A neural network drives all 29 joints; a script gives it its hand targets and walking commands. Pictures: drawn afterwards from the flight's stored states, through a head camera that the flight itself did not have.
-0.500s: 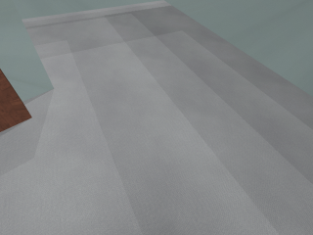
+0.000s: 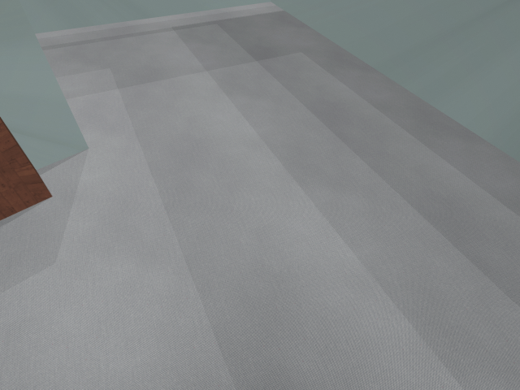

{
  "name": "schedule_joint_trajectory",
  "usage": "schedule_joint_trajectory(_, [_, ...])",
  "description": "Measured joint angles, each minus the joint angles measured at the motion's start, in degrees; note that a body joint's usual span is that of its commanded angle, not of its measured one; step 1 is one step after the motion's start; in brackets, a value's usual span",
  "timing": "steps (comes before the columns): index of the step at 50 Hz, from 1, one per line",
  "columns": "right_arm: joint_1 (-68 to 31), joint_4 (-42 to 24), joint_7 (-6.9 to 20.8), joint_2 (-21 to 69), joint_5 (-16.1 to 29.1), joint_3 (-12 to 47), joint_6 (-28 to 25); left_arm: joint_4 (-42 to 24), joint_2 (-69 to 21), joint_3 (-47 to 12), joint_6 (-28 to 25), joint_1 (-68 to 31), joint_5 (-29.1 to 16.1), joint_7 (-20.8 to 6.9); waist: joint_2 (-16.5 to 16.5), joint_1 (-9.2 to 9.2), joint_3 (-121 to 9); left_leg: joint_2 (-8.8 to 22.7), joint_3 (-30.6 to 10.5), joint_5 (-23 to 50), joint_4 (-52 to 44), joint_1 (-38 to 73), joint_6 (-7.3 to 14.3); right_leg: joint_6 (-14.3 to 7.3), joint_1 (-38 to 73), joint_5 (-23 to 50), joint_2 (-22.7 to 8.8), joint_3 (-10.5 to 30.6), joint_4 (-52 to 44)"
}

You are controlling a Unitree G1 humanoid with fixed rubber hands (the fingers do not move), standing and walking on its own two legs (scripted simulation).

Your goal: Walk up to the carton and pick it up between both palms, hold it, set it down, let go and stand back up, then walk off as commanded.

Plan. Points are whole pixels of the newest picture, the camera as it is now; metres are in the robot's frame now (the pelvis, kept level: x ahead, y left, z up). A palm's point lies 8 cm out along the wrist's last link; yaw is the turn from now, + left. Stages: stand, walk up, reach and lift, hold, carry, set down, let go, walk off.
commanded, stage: stand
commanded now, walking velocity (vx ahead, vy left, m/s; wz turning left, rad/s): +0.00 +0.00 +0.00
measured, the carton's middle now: out of the picture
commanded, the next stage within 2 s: walk up in 0.62 s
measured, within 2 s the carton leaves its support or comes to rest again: neither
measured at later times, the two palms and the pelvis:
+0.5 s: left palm out of the picture +0.08 +0.31 -0.12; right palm out of the picture +0.08 -0.32 -0.11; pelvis +0.00 +0.00 +0.00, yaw +0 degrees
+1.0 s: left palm out of the picture +0.04 +0.38 -0.10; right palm out of the picture +0.15 -0.29 -0.09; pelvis +0.01 +0.03 -0.01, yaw +7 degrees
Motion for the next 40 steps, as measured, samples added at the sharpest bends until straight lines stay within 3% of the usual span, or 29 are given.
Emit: schedule_joint_trajectory(40, [0.4,0.2,-0.1,0.2,-0.1,-0.1,0.1,0.4,0.1,-0.1,0.0,-0.1,-0.1,0.1,0.0,0.19,0.1,0.0,-0.2,0.0,-0.2,0.1,0.0,0.2,0.4,0.1,-0.2,-0.2,-0.5])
